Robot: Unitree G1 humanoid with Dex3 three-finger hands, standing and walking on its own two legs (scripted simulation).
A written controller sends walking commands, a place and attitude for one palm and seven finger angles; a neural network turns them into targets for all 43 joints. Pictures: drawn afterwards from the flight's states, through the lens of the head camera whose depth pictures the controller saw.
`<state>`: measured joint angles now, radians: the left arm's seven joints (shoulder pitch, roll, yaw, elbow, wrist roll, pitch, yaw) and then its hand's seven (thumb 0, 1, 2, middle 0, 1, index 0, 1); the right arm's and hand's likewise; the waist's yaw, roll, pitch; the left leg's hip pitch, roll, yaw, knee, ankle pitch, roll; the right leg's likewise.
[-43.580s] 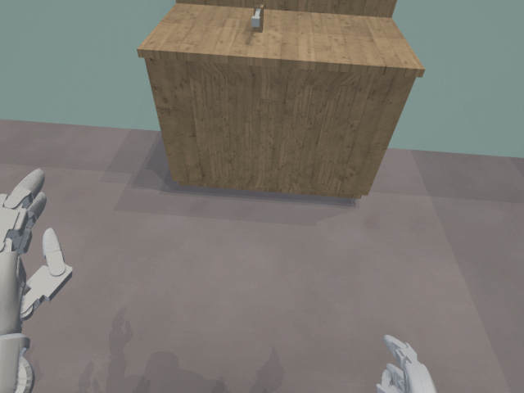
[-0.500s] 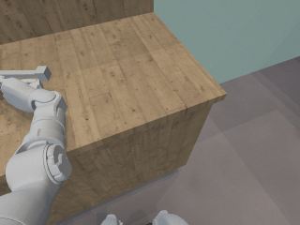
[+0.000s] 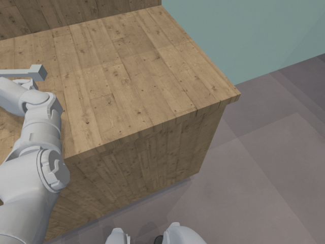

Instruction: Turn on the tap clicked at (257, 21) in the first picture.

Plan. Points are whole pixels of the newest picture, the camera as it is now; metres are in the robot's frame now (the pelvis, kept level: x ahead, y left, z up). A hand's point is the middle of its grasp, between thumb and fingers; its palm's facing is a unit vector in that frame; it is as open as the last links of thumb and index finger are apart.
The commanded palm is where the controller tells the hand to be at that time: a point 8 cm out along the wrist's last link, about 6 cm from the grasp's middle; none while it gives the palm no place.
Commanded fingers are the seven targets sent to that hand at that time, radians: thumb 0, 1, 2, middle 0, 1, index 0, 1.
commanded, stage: push the lever round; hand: left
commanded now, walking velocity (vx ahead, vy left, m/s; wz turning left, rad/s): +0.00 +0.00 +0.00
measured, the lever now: (38, 72) +0.52 +0.24 +0.14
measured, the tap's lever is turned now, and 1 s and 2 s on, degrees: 67 67 67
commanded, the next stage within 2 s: none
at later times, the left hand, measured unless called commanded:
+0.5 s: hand (31, 84) +0.50 +0.26 +0.13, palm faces +0.82 -0.55 -0.15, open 8.5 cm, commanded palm +0.51 +0.27 +0.13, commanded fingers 0.00 0.90 0.90 -0.15 -0.15 -0.15 -0.15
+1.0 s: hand (32, 84) +0.50 +0.25 +0.13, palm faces +0.82 -0.55 -0.15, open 8.5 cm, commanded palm +0.52 +0.28 +0.13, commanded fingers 0.00 0.90 0.90 -0.15 -0.15 -0.15 -0.15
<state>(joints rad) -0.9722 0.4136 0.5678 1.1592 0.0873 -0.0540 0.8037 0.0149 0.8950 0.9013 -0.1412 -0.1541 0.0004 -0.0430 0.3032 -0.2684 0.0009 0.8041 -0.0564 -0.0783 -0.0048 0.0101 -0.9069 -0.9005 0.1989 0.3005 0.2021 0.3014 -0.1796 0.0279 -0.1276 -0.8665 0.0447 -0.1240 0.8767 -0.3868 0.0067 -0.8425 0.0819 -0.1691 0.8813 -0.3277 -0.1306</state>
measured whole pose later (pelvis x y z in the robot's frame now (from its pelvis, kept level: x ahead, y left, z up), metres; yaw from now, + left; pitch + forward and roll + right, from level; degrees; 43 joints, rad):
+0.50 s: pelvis -0.01 +0.02 +0.00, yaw -2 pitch +15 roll +1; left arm -1.00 0.42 0.55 1.22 0.11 -0.08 0.84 0.01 0.90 0.90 -0.15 -0.15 0.00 -0.06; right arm 0.34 -0.25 0.01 0.81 -0.07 -0.09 0.00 0.01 -0.91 -0.90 0.20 0.30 0.20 0.30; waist -0.19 0.03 -0.13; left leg -0.88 0.05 -0.11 0.88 -0.36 0.00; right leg -0.85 0.09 -0.15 0.86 -0.29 -0.11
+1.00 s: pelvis +0.00 +0.03 +0.01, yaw -3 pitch +14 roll +0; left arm -0.95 0.36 0.53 1.19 0.10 -0.11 0.88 0.01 0.89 0.90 -0.14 -0.15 0.00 -0.02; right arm 0.31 -0.24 0.02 0.80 -0.06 -0.08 -0.03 0.01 -0.91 -0.90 0.20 0.30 0.20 0.30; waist -0.18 0.04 -0.13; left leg -0.83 0.04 -0.10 0.86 -0.34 0.01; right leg -0.80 0.09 -0.13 0.83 -0.29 -0.10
